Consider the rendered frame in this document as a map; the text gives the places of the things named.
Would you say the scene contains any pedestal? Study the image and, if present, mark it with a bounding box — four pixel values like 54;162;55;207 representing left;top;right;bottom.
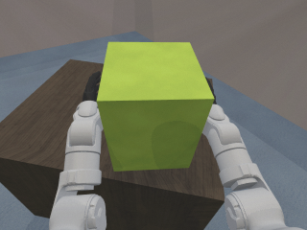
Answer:
0;59;225;230

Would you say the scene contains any left robot hand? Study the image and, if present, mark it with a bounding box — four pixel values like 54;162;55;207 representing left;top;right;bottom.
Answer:
82;71;102;102

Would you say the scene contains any carton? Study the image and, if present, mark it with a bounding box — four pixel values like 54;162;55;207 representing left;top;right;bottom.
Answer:
96;42;215;172

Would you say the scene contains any robot right upper arm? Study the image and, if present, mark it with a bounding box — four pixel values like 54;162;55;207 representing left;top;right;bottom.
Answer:
224;187;305;230

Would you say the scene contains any right robot hand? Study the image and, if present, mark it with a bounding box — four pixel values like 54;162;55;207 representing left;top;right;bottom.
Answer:
205;77;217;104

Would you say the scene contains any robot left upper arm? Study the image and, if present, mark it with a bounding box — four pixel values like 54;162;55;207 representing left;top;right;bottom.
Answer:
50;194;106;230

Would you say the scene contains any right robot forearm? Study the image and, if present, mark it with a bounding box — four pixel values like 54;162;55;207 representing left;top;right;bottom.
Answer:
202;103;285;223

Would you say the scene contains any left robot forearm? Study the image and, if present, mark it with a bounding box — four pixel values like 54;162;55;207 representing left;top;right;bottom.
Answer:
49;101;104;230

